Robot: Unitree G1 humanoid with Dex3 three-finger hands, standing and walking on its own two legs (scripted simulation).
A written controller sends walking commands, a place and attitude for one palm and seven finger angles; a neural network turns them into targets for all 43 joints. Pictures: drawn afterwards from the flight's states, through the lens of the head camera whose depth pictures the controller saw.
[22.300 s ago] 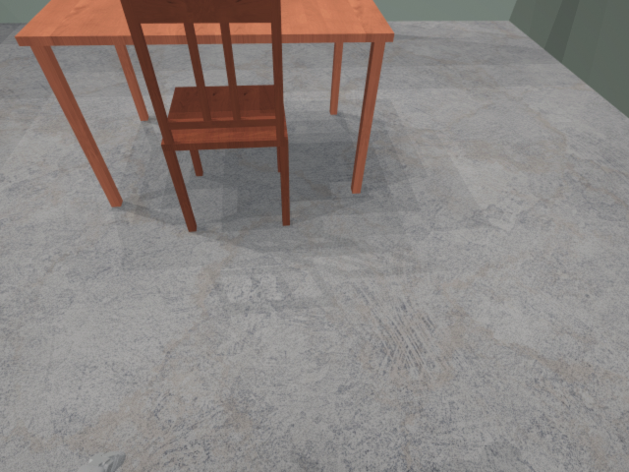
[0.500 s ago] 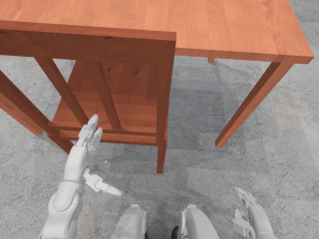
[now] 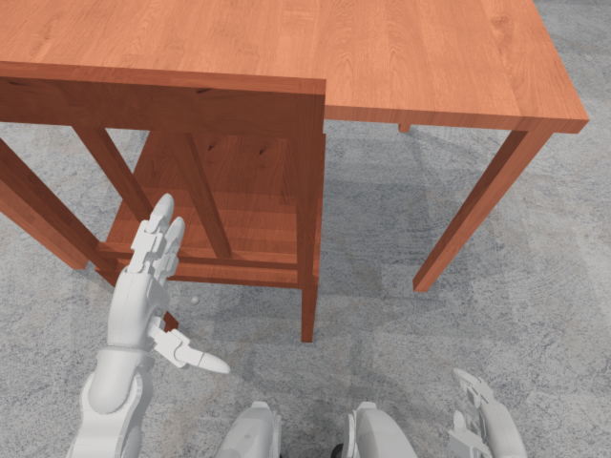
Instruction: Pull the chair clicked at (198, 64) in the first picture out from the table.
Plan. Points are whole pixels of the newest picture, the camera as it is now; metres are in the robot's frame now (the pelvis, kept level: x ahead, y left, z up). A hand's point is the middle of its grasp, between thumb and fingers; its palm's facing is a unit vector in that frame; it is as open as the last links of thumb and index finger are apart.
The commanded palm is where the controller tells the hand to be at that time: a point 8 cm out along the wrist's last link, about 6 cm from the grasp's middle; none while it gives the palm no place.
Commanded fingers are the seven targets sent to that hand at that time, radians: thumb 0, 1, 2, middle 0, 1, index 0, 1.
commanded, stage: push the fingers through the gap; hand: left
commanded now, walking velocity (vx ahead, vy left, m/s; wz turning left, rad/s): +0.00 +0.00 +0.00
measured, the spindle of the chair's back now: (136, 201) +0.45 +0.26 +0.02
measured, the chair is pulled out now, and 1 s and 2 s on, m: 0.00 0.00 0.00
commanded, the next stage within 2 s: hook a spindle and tug to test in 1.70 s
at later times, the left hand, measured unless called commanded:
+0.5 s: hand (205, 287) +0.33 +0.15 +0.00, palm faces -0.10 -0.99 -0.02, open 17.0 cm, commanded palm +0.32 +0.20 +0.02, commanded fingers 0.00 -0.50 0.30 -0.06 -0.08 -0.06 -0.08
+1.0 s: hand (197, 242) +0.39 +0.17 +0.02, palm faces -0.01 -1.00 -0.03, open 17.0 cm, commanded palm +0.37 +0.21 +0.02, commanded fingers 0.00 -0.50 0.30 -0.06 -0.08 -0.06 -0.08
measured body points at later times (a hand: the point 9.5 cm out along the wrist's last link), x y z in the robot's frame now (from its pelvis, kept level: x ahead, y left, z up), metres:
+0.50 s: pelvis -0.01 +0.01 -0.01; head +0.11 +0.01 +0.42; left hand +0.33 +0.20 +0.00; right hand +0.15 -0.24 -0.11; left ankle +0.01 +0.09 -0.63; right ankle +0.03 -0.09 -0.63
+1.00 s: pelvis +0.00 +0.02 -0.01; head +0.12 +0.03 +0.43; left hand +0.38 +0.22 +0.02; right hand +0.13 -0.23 -0.12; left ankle +0.01 +0.09 -0.63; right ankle +0.03 -0.09 -0.63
